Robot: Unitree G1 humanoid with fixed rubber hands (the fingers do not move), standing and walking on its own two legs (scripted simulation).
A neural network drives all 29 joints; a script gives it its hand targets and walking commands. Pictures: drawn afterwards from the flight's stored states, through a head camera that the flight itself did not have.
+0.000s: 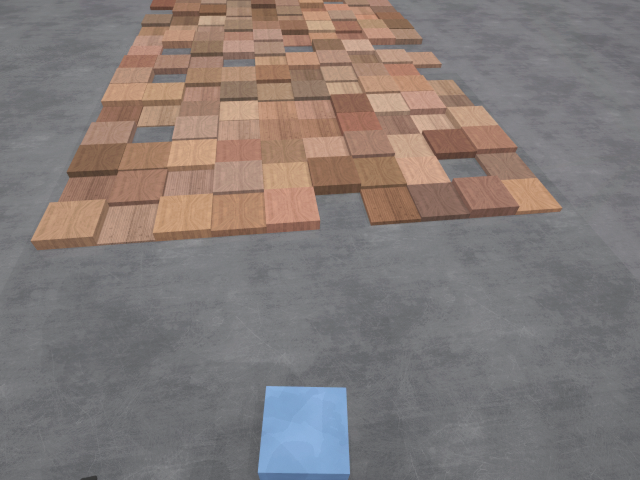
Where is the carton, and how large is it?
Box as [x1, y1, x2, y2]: [258, 386, 349, 479]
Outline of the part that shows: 266,386 258,465 259,478 347,479 349,474 345,388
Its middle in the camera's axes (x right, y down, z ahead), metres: -0.04 +0.54 +1.05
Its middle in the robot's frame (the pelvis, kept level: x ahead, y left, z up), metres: +0.38 +0.02 -0.66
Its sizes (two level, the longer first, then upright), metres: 0.210 0.200 0.250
